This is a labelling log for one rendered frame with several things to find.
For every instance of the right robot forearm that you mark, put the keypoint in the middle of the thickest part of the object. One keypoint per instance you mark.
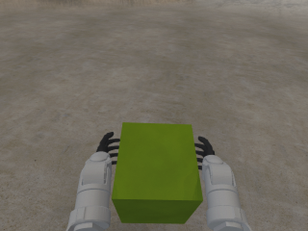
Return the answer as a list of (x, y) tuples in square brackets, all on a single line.
[(224, 212)]

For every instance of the left robot forearm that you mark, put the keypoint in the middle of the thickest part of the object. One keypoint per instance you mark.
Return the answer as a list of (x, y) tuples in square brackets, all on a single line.
[(91, 211)]

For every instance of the carton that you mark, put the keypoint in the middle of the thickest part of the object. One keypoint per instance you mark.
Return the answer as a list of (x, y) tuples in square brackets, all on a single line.
[(156, 175)]

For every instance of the left robot hand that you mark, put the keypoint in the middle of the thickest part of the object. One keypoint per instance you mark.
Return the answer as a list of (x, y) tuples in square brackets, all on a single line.
[(103, 146)]

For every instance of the right robot hand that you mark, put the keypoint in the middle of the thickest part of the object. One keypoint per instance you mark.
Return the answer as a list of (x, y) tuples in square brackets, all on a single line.
[(206, 147)]

